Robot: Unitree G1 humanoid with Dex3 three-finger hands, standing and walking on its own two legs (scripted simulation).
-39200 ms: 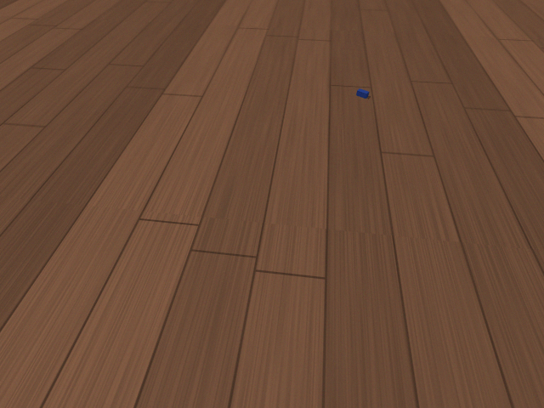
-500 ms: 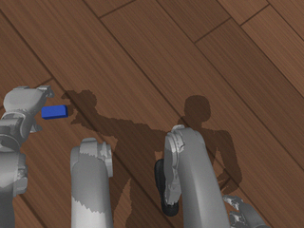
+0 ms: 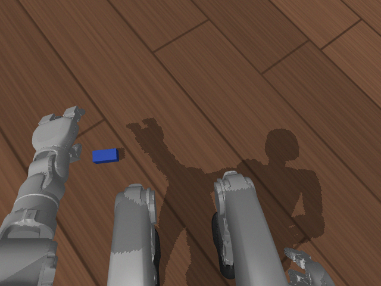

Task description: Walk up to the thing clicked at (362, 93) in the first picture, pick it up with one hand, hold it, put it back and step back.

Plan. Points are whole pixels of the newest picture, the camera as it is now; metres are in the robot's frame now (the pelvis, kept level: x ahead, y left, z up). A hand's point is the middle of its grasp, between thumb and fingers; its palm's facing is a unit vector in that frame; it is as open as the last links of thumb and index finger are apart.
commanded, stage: home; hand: left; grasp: from above
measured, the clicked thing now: (106, 156) +0.45 +0.26 -0.39
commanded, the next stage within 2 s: none
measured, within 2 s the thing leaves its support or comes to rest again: neither
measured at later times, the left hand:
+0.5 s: hand (39, 221) +0.26 +0.21 +0.08, palm faces -0.11 -0.87 -0.47, open 7.4 cm
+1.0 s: hand out of the picture +0.23 +0.19 +0.26, palm faces +0.14 -0.97 -0.21, open 7.4 cm
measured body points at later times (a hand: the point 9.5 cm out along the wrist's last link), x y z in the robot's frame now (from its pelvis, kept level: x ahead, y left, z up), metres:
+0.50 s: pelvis +0.01 -0.01 +0.17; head +0.13 +0.02 +0.60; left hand +0.26 +0.25 +0.11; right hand +0.24 -0.23 +0.08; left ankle +0.07 +0.11 -0.38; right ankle +0.10 -0.14 -0.38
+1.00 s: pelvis +0.08 -0.01 +0.30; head +0.09 +0.00 +0.75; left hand +0.22 +0.24 +0.28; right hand +0.24 -0.24 +0.24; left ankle +0.06 +0.11 -0.38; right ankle +0.10 -0.14 -0.38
